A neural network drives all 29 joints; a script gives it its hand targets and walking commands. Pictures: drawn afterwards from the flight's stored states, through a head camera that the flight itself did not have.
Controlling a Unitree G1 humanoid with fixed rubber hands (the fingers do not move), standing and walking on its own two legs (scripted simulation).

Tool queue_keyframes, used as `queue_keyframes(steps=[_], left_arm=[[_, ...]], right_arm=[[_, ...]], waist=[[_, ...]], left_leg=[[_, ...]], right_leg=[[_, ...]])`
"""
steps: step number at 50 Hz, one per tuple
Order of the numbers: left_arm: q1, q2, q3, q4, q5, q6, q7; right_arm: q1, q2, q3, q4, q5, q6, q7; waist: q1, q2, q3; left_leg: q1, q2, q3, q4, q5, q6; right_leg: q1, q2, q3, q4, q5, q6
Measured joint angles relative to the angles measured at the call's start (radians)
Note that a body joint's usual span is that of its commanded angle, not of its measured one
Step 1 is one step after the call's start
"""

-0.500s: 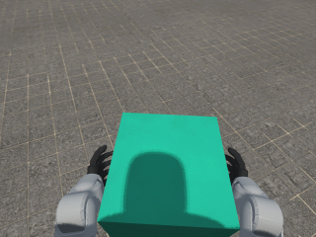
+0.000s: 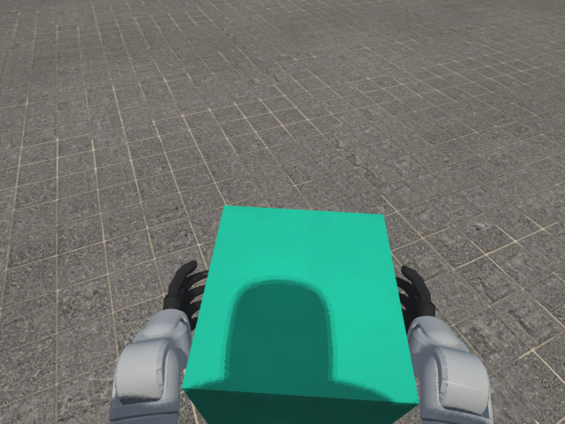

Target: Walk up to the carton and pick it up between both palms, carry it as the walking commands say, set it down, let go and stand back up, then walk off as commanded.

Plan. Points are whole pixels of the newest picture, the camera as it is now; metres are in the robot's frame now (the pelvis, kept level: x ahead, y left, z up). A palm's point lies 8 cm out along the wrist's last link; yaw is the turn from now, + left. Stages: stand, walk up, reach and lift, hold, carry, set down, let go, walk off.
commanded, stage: carry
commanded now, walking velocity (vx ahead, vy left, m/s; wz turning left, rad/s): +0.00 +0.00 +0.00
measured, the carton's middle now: (295, 332) +0.26 +0.00 -0.02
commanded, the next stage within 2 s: hold in 1.26 s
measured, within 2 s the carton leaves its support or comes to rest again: neither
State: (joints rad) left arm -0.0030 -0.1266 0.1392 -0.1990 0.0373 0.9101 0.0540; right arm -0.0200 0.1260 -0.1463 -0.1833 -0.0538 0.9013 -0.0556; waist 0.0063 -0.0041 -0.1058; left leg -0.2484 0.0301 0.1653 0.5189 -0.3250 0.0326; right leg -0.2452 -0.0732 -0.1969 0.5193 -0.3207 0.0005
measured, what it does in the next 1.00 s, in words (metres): stands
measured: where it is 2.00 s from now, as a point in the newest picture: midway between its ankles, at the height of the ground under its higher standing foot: outside the picture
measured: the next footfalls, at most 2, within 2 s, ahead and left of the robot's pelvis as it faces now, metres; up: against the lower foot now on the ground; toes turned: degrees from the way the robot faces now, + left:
none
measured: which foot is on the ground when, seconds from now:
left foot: down 0.00-1.00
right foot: down 0.00-1.00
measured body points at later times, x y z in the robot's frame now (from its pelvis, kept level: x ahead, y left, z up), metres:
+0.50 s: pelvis -0.02 +0.00 +0.00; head -0.04 +0.00 +0.45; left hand +0.24 +0.16 +0.04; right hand +0.25 -0.17 +0.04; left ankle -0.03 +0.09 -0.73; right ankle -0.03 -0.11 -0.73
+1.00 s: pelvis -0.04 +0.00 +0.00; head -0.06 -0.01 +0.45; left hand +0.23 +0.16 +0.04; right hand +0.23 -0.17 +0.04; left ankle -0.03 +0.09 -0.73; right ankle -0.03 -0.11 -0.73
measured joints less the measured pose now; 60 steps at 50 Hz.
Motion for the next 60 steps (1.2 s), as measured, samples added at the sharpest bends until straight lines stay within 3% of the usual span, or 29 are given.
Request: queue_keyframes(steps=[22,60], left_arm=[[-0.018,0.009,0.003,0.092,0.03,-0.073,-0.028],[-0.033,0.005,0.015,0.113,0.037,-0.082,-0.031]], right_arm=[[-0.017,-0.003,-0.007,0.083,-0.036,-0.066,0.021],[-0.035,-0.005,-0.013,0.105,-0.041,-0.073,0.023]], waist=[[-0.003,0.0,0.005],[-0.003,0.003,0.007]], left_leg=[[-0.013,0.003,0.005,-0.016,0.04,-0.002],[-0.037,0.005,0.008,-0.024,0.077,0.001]], right_leg=[[-0.02,0.002,0.004,-0.004,0.033,-0.011],[-0.048,0.004,0.014,-0.009,0.068,-0.018]])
